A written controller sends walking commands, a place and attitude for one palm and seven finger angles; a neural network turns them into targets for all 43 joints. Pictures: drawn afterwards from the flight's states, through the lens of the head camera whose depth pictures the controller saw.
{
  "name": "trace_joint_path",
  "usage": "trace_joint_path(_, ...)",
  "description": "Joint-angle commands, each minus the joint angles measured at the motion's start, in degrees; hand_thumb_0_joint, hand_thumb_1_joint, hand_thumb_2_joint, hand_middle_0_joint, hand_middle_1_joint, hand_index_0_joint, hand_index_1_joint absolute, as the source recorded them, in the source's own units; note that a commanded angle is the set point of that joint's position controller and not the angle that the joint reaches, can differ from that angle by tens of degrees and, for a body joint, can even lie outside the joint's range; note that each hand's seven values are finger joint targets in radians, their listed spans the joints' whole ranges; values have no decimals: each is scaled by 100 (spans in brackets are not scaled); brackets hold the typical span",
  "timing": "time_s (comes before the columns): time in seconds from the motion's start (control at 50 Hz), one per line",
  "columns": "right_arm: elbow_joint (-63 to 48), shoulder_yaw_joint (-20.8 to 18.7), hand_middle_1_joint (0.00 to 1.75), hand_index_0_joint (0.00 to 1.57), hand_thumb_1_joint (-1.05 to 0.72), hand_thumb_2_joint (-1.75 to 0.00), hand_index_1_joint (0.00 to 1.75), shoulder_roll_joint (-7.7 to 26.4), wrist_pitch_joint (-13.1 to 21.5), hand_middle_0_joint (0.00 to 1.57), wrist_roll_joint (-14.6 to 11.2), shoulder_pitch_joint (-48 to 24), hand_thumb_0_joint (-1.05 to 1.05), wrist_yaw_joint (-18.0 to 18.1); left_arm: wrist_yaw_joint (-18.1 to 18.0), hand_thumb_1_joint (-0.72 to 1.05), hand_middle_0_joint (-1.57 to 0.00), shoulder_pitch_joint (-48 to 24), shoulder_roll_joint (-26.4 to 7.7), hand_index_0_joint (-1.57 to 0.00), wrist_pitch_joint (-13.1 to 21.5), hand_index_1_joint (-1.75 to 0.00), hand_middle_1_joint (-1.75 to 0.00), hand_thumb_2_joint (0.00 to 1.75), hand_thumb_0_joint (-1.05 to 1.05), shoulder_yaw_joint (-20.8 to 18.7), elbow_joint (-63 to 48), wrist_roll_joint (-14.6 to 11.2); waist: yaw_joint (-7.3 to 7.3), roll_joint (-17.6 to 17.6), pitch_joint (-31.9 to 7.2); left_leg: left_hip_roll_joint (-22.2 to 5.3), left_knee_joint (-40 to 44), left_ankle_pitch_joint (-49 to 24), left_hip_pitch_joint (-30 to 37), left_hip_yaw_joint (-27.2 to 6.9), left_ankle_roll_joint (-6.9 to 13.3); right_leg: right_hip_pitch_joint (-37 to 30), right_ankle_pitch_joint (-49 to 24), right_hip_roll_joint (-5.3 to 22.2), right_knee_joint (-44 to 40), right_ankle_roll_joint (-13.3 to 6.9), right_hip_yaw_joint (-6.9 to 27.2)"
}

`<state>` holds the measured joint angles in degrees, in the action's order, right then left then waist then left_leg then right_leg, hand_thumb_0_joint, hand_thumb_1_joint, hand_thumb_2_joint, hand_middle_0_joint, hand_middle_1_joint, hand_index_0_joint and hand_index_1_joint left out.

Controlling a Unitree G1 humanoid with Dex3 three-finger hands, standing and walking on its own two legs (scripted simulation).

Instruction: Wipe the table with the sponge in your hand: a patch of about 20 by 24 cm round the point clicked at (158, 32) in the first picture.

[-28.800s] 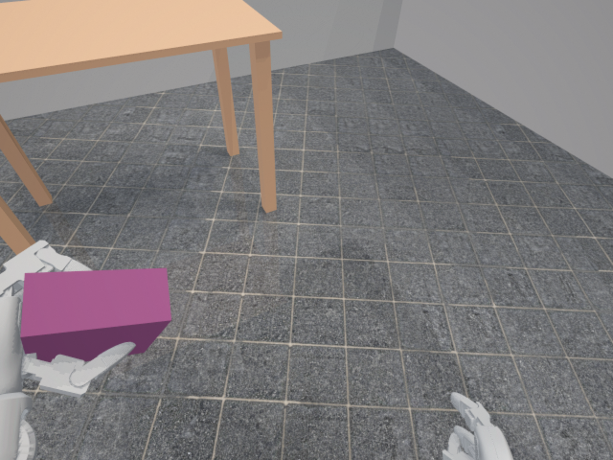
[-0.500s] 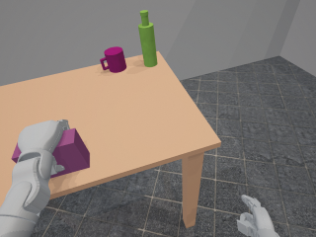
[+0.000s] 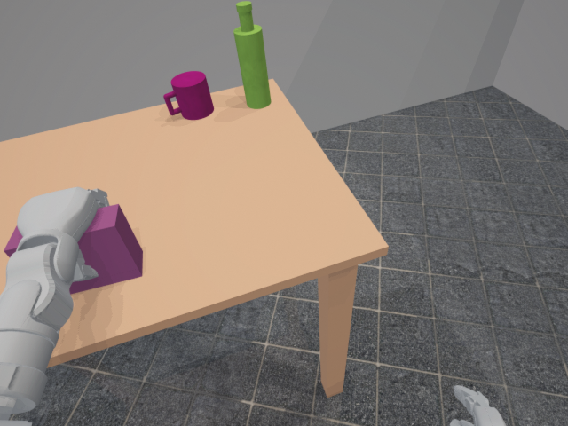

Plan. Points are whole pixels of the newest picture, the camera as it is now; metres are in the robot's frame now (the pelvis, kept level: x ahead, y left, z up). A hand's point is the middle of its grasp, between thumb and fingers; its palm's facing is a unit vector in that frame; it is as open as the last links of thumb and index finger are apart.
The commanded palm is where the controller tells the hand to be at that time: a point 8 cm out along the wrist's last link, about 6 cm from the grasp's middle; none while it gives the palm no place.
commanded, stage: wipe forward along the first lane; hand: left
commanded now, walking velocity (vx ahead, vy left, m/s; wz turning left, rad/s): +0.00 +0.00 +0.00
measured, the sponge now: (87, 260) +0.30 +0.34 +0.08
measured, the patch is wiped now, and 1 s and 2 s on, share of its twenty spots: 0.30 0.50 0.50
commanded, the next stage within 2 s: slide across to the middle lane in 0.72 s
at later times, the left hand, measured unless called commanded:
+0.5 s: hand (81, 212) +0.37 +0.37 +0.12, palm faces -0.10 +0.00 -0.99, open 9.6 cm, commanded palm +0.36 +0.37 +0.15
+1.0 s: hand (88, 192) +0.41 +0.38 +0.12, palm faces -0.10 +0.04 -0.99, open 9.6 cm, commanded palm +0.41 +0.35 +0.17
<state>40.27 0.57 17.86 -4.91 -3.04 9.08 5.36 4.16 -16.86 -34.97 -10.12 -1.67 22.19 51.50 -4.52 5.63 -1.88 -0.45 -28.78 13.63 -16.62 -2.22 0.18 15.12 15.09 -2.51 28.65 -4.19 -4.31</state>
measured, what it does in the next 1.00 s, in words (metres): stands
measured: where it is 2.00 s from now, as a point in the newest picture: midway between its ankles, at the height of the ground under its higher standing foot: outside the picture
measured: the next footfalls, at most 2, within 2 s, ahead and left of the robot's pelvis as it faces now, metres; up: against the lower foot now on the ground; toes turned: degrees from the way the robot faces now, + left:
none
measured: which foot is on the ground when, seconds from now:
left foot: down 0.00-1.00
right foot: down 0.00-1.00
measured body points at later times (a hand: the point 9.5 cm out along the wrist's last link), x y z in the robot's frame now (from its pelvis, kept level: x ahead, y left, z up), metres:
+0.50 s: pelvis +0.00 +0.01 +0.00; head +0.03 -0.02 +0.45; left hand +0.37 +0.36 +0.17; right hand +0.12 -0.26 -0.13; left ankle +0.02 +0.14 -0.74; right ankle +0.00 -0.07 -0.74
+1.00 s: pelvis +0.02 +0.04 +0.00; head +0.06 +0.02 +0.45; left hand +0.41 +0.37 +0.17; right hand +0.13 -0.22 -0.14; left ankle +0.02 +0.14 -0.74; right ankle +0.00 -0.07 -0.74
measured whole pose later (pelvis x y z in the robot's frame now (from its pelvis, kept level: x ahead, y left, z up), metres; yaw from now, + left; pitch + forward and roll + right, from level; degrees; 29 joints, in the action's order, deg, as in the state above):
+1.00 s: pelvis +0.02 +0.04 +0.00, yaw +0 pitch +7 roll -1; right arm 41.1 -0.4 16.9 -7.7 -4.2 14.3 3.6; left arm 0.0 -37.2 -36.7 -5.6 2.7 44.6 55.7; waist -2.3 4.3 -3.5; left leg 1.8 -28.9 14.5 -21.3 -1.5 1.9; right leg 18.6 14.8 -0.4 26.4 -1.1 -3.4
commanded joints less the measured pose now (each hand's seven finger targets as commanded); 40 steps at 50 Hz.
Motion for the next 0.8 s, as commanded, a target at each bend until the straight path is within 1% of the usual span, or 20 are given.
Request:
trace_joint_path(0.0, -747, -225, 30, 20, -90, -90, 30, 701, 235, 20, -23, -521, 0, 46, -274, 10, -120, -1717, -1656, -120, 18, -160, -160, 130, 0, -453, 316, 296, 216, -1066, -631, 470, 184, -126, -345, 265, 299, -356, -282, 171, -733, 279, 744)
trace_joint_path(0.04, -722, -241, 30, 20, -90, -90, 30, 710, 204, 20, -26, -456, 0, 46, -277, 10, -120, -1954, -1714, -120, 89, -160, -160, 130, 0, -419, 468, 327, 219, -854, -671, 474, 182, -60, -363, 258, 304, -304, -204, 171, -739, 270, 740)
trace_joint_path(0.08, -729, -234, 30, 20, -90, -90, 30, 715, 184, 20, -33, -447, 0, 46, -285, 10, -120, -2075, -1963, -120, 132, -160, -160, 130, 0, -584, 660, 410, 202, -742, -743, 459, 138, -121, -399, 217, 302, -317, -313, 162, -729, 223, 833)
trace_joint_path(0.1, -713, -241, 30, 20, -90, -90, 30, 701, 171, 20, -28, -357, 0, 35, -280, 10, -120, -2114, -1793, -120, 160, -160, -160, 130, 0, -432, 749, 417, 246, -792, -803, 472, 120, -165, -432, 251, 307, -373, -412, 183, -675, 251, 777)
trace_joint_path(0.16, -734, -272, 30, 20, -90, -90, 30, 711, 111, 20, -31, -282, 0, 0, -271, 10, -120, -2114, -1758, -120, 259, -160, -160, 130, 0, -412, 831, 444, 235, -657, -907, 460, 101, -225, -430, 254, 310, -369, -598, 169, -621, 230, 723)
trace_joint_path(0.18, -775, -261, 30, 20, -90, -90, 30, 712, 101, 20, -36, -291, 0, -5, -264, 10, -120, -2045, -1922, -120, 287, -160, -160, 130, 0, -578, 888, 436, 190, -689, -978, 443, 104, -224, -458, 206, 313, -424, -585, 155, -624, 198, 776)
trace_joint_path(0.22, -736, -278, 30, 20, -90, -90, 30, 724, 77, 20, -47, -194, 0, -9, -278, 10, -120, -2175, -1822, -120, 352, -160, -160, 130, 0, -477, 1011, 411, 276, -862, -812, 445, 81, -143, -537, 246, 326, -324, -554, 168, -625, 247, 738)
trace_joint_path(0.28, -716, -272, 30, 20, -90, -90, 30, 768, 49, 20, -54, -136, 0, 15, -316, 10, -120, -2501, -2272, -120, 461, -160, -160, 130, 0, -761, 1201, 452, 268, -722, -813, 434, 105, -64, -618, 217, 320, -274, -371, 153, -642, 214, 765)
trace_joint_path(0.3, -687, -274, 30, 20, -90, -90, 30, 739, 49, 20, -59, -64, 0, 9, -337, 10, -120, -2648, -2053, -120, 490, -160, -160, 130, 0, -544, 1308, 473, 325, -814, -857, 454, 107, -55, -643, 234, 326, -264, -343, 151, -604, 238, 703)
trace_joint_path(0.36, -660, -303, 30, 20, -90, -90, 30, 749, 28, 20, -69, 3, 0, -5, -390, 10, -120, -2777, -1898, -120, 532, -160, -160, 130, 0, -397, 1460, 519, 357, -750, -900, 449, 94, -113, -538, 255, 341, -177, -471, 137, -620, 222, 662)
trace_joint_path(0.38, -670, -305, 30, 20, -90, -90, 30, 763, 19, 20, -72, 22, 0, -11, -401, 10, -120, -2793, -2091, -120, 558, -160, -160, 130, 0, -579, 1497, 533, 306, -718, -1000, 426, 128, -145, -546, 215, 334, -226, -482, 121, -613, 186, 677)
trace_joint_path(0.42, -640, -327, 30, 20, -90, -90, 30, 761, 4, 20, -75, 100, 0, -34, -431, 10, -120, -2792, -1906, -120, 578, -160, -160, 130, 0, -428, 1617, 551, 347, -780, -1032, 434, 109, -232, -547, 245, 344, -268, -652, 124, -568, 205, 633)
trace_joint_path(0.48, -632, -314, 30, 20, -90, -90, 30, 777, -32, 20, -84, 99, 0, -33, -441, 10, -120, -3002, -2017, -120, 578, -160, -160, 130, 0, -479, 1703, 550, 355, -756, -1084, 425, 141, -263, -518, 215, 350, -266, -709, 112, -596, 181, 623)
trace_joint_path(0.52, -578, -317, 30, 20, -90, -90, 30, 775, -37, 20, -93, 189, 0, -39, -444, 10, -120, -3222, -1848, -120, 599, -160, -160, 130, 0, -284, 1868, 567, 437, -807, -981, 429, 170, -200, -528, 228, 352, -161, -613, 106, -599, 205, 558)
trace_joint_path(0.58, -585, -323, 30, 20, -90, -90, 30, 789, -60, 20, -94, 210, 0, -36, -443, 10, -120, -3369, -2004, -120, 653, -160, -160, 130, 0, -386, 1968, 637, 394, -669, -1126, 413, 208, -314, -453, 194, 349, -168, -680, 85, -607, 149, 547)
trace_joint_path(0.6, -567, -317, 30, 20, -90, -90, 30, 768, -66, 20, -101, 260, 0, -50, -458, 10, -120, -3461, -1856, -120, 655, -160, -160, 130, 0, -235, 2046, 663, 458, -692, -1070, 416, 207, -328, -430, 200, 349, -106, -670, 74, -575, 159, 494)
trace_joint_path(0.62, -561, -336, 30, 20, -90, -90, 30, 775, -65, 20, -98, 307, 0, -63, -466, 10, -120, -3426, -1803, -120, 665, -160, -160, 130, 0, -213, 2074, 660, 440, -710, -1110, 411, 190, -377, -396, 205, 349, -120, -746, 74, -568, 159, 481)
trace_joint_path(0.68, -568, -330, 30, 20, -90, -90, 30, 795, -92, 20, -97, 331, 0, -65, -487, 10, -120, -3594, -1990, -120, 713, -160, -160, 130, 0, -359, 2129, 689, 421, -631, -1196, 387, 229, -494, -380, 166, 343, -129, -845, 62, -578, 117, 477)
trace_joint_path(0.74, -513, -320, 30, 20, -90, -90, 30, 793, -105, 20, -111, 405, 0, -80, -520, 10, -120, -3924, -1704, -120, 690, -160, -160, 130, 0, -47, 2318, 729, 562, -665, -1008, 375, 252, -382, -302, 123, 325, 170, -626, 35, -566, 127, 383)
trace_joint_path(0.78, -547, -332, 30, 20, -90, -90, 30, 788, -94, 20, -102, 415, 0, -82, -520, 10, -120, -3863, -1781, -120, 712, -160, -160, 130, 0, -157, 2303, 743, 456, -542, -1225, 345, 289, -504, -186, 80, 315, 125, -646, 17, -575, 77, 387)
